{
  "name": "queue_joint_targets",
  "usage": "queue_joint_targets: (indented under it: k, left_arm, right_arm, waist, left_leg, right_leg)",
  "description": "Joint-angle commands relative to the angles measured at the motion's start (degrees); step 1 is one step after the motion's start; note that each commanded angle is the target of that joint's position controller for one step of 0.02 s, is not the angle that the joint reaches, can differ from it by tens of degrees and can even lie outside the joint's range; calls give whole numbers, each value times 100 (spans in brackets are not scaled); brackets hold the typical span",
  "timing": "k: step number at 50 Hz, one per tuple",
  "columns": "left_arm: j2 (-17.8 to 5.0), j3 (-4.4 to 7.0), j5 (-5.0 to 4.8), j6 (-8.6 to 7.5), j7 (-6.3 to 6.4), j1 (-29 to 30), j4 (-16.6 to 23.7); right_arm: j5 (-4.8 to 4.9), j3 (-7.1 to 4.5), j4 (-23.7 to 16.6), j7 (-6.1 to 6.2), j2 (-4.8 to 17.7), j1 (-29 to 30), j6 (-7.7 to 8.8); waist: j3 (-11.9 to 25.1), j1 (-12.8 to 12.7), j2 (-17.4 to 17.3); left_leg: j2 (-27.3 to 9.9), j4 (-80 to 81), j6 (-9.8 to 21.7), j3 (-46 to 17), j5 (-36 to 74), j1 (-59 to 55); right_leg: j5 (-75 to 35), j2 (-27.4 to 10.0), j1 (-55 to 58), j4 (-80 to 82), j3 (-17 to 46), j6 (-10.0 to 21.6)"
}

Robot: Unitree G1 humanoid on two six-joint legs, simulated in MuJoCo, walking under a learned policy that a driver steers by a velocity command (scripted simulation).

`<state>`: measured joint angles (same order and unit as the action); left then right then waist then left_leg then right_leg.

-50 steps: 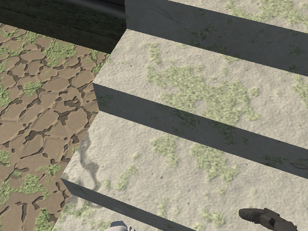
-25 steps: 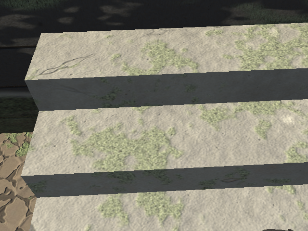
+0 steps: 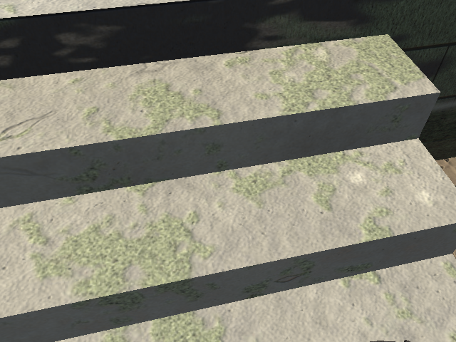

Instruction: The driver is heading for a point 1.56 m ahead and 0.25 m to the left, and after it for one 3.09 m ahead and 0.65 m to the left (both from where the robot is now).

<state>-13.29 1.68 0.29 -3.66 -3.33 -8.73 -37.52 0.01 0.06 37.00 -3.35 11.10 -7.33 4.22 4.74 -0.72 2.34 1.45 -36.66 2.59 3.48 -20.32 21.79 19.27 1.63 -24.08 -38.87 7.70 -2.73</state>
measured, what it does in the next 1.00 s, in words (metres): climbs: left foot 0.17 m higher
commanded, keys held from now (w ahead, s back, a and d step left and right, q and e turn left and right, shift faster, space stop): no key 0.26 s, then w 0.74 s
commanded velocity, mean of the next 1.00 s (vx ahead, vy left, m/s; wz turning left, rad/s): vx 0.26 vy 0.00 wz -0.06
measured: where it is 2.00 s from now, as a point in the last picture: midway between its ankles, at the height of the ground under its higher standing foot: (188, 142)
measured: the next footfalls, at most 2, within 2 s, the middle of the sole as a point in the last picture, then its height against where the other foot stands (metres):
left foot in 0.92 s outside the picture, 0.17 m higher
right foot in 1.44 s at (222, 218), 0.17 m higher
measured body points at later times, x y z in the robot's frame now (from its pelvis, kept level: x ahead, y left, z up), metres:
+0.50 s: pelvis +0.04 +0.00 +0.01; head +0.05 +0.00 +0.46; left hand +0.16 +0.23 -0.11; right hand +0.14 -0.24 -0.12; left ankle -0.02 +0.10 -0.72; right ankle +0.01 -0.12 -0.72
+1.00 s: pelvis +0.23 +0.09 +0.06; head +0.24 +0.11 +0.51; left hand +0.25 +0.34 -0.09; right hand +0.43 -0.11 -0.01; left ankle +0.29 +0.17 -0.55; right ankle +0.06 -0.10 -0.55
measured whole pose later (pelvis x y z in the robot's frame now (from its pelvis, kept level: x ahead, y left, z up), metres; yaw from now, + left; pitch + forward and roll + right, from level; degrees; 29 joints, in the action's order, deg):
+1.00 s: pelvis +0.23 +0.09 +0.06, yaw -2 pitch +3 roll +0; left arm -14.0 3.4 1.8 -4.5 -2.6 -21.0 -53.0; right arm -0.6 1.5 37.3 1.2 7.3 -4.3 0.0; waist 2.6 -0.9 3.0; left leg 0.2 -76.8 4.0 4.8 -33.5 46.9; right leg 9.1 -1.4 -19.3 -68.8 9.6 3.1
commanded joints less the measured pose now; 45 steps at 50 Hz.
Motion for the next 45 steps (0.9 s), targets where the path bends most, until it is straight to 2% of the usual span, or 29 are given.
queue_joint_targets:
  k: [1,3,5,9,13,15,16,18,20,21,23,24,27,28,29,30,31,32,33,34,37,38,39,40,41,42,43,44,45]
  left_arm:
    - [-222,20,-69,39,-69,-287,265]
    - [-395,54,60,-16,-32,-158,368]
    - [-384,34,45,-61,54,113,427]
    - [-289,15,-52,-11,56,-113,246]
    - [-280,21,-31,-5,47,-37,157]
    - [-174,7,-79,28,-23,-289,-83]
    - [-238,44,-66,51,-32,-277,-119]
    - [-426,147,15,58,26,-145,-81]
    - [-416,187,108,2,123,176,12]
    - [-18,47,175,-12,233,263,207]
    - [185,-32,137,-22,341,-334,-68]
    - [73,-2,179,0,357,-511,-192]
    - [-706,262,135,67,459,-1508,-427]
    - [-1111,385,161,1,273,-2173,-546]
    - [-1206,424,248,-49,212,-2679,-703]
    - [-1095,366,382,-70,223,-3120,-1046]
    - [-721,208,503,-20,220,-3326,-1344]
    - [-886,340,341,-111,316,-2344,-979]
    - [-509,202,303,-142,334,-2101,-1064]
    - [-303,129,277,-185,363,-2031,-1139]
    - [-331,95,277,-364,417,-2323,-1612]
    - [-392,89,249,-405,422,-2282,-1713]
    - [-346,71,127,-328,428,-2262,-1880]
    - [-438,50,109,-287,472,-2191,-1937]
    - [-571,65,-39,-218,562,-1860,-1784]
    - [-747,73,-134,-164,557,-1379,-1643]
    - [-957,88,-309,-186,505,-1070,-1382]
    - [-1578,79,652,-391,-330,-837,-1716]
    - [-2114,576,-305,-338,137,-467,-1220]
  right_arm:
    - [72,-20,-538,-253,314,725,49]
    - [-107,-110,-461,-121,576,540,106]
    - [-149,-126,-408,-39,556,323,176]
    - [-82,-21,-330,-192,231,233,130]
    - [-150,-48,-231,-214,267,47,110]
    - [-118,75,-70,-288,10,-86,66]
    - [-134,45,-3,-281,117,-198,46]
    - [-233,-154,135,-144,628,-487,41]
    - [-330,-296,402,68,950,-953,40]
    - [-49,-338,231,366,900,-797,-102]
    - [-28,-271,186,514,727,-372,-166]
    - [-38,-257,140,508,623,-253,-169]
    - [-78,-180,5,415,423,-248,-132]
    - [-295,-175,319,96,393,-577,14]
    - [-344,-191,341,-5,417,-243,125]
    - [-341,-193,296,-46,358,51,189]
    - [-335,-200,248,-34,303,262,253]
    - [-65,-109,-449,231,-6,918,99]
    - [-116,-55,-485,283,-13,1014,32]
    - [-131,-29,-567,314,-52,1037,-54]
    - [-87,133,-1286,521,-435,1887,-368]
    - [-60,170,-1541,570,-403,2149,-402]
    - [-107,275,-1801,567,-453,2375,-420]
    - [-40,290,-1945,530,-380,2390,-449]
    - [-88,371,-1898,401,-430,1907,-517]
    - [-69,356,-1755,375,-395,1431,-585]
    - [41,179,-1239,365,-141,461,-578]
    - [215,411,-1534,-238,-38,912,-621]
    - [9,-253,-475,269,557,-1810,-617]
  waist:
    - [98,-245,-451]
    - [370,-119,-350]
    - [510,10,-322]
    - [287,-67,-394]
    - [284,26,-353]
    - [53,-28,-309]
    - [-94,16,-326]
    - [-200,196,-539]
    - [-297,493,-950]
    - [-163,319,-1118]
    - [-52,-26,-947]
    - [-119,-31,-665]
    - [47,-261,869]
    - [-215,-741,718]
    - [-672,-1072,919]
    - [-751,-1212,834]
    - [-672,-1117,494]
    - [-363,-551,107]
    - [-341,-449,-82]
    - [-480,-380,-128]
    - [-1164,-414,803]
    - [-1416,-285,710]
    - [-1589,-133,493]
    - [-1640,-53,425]
    - [-1326,268,144]
    - [-1004,418,7]
    - [-351,705,172]
    - [527,1557,818]
    - [1368,1931,654]
  left_leg:
    - [-1010,744,428,-1201,2253,-641]
    - [-907,518,511,-922,2494,-1215]
    - [-954,339,625,-875,2829,-1515]
    - [-926,366,445,-770,2411,-1298]
    - [-777,207,314,-562,2429,-1478]
    - [-758,443,162,-556,1294,-1272]
    - [-758,618,189,-594,618,-1222]
    - [-966,1118,581,-977,-548,-1444]
    - [-1678,1798,1290,-2052,-1211,-1976]
    - [-1578,1800,856,-1899,817,-1898]
    - [-1212,1254,607,-1062,2344,-1514]
    - [-973,956,487,-735,2510,-1271]
    - [-221,-532,54,204,613,480]
    - [-76,-1704,196,-47,-617,1599]
    - [-38,-3943,328,-422,-1418,2723]
    - [95,-6798,570,-884,-1600,4204]
    - [279,-8395,851,-1154,-1364,5215]
    - [-114,-7670,566,-820,-1190,5171]
    - [-199,-7761,426,-627,-1283,5240]
    - [-272,-7886,319,-635,-1284,5191]
    - [-278,-9663,340,-603,-2185,6430]
    - [-433,-9409,403,-738,-2351,6662]
    - [-653,-8329,477,-707,-2333,6293]
    - [-702,-7536,427,-317,-1977,5766]
    - [-920,-5989,587,-139,-1020,3731]
    - [-726,-5081,640,239,-706,1895]
    - [-210,-4929,638,763,-671,-57]
    - [443,-5513,27,264,-569,-1044]
    - [335,-3740,434,717,-846,-1032]
  right_leg:
    - [-801,-215,-113,248,0,108]
    - [-1148,-209,-276,322,-41,379]
    - [-1304,-257,-356,284,21,395]
    - [-1089,-298,-228,445,25,341]
    - [-1185,-236,-312,573,-13,436]
    - [-586,-295,-236,931,70,453]
    - [-297,-267,-313,1017,71,513]
    - [302,-73,-623,785,-141,608]
    - [328,28,-1381,-87,-483,620]
    - [-26,-26,-761,25,-984,442]
    - [135,-23,304,864,-1046,466]
    - [-186,-13,827,1130,-904,549]
    - [-2018,-1086,2640,1493,814,1266]
    - [-978,-1786,2839,1858,2022,2589]
    - [-786,-2491,2783,2410,2917,3213]
    - [-610,-2614,3110,2398,3101,3226]
    - [-621,-2447,3387,2287,2731,2869]
    - [-733,-1939,3552,2135,1546,1993]
    - [-767,-1771,3354,2126,1134,1626]
    - [-629,-1707,2954,2249,907,1451]
    - [-120,-2099,2247,2960,946,1558]
    - [326,-2150,2087,3266,786,1442]
    - [524,-1826,1498,3537,429,1186]
    - [535,-1735,1109,4125,161,1198]
    - [-561,-1595,173,4802,-273,1198]
    - [-1289,-1403,-569,5062,-817,1149]
    - [-4689,-1291,-830,4360,-1241,1319]
    - [-7749,-2039,-1917,3853,-515,1688]
    - [-9196,-1439,1440,1623,-1493,1089]
Keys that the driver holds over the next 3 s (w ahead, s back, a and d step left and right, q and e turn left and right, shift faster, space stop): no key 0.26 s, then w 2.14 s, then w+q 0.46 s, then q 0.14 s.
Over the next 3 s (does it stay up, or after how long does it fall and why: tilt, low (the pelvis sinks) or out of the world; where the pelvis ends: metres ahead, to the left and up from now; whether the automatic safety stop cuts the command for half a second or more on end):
stays up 1.46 0.14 0.69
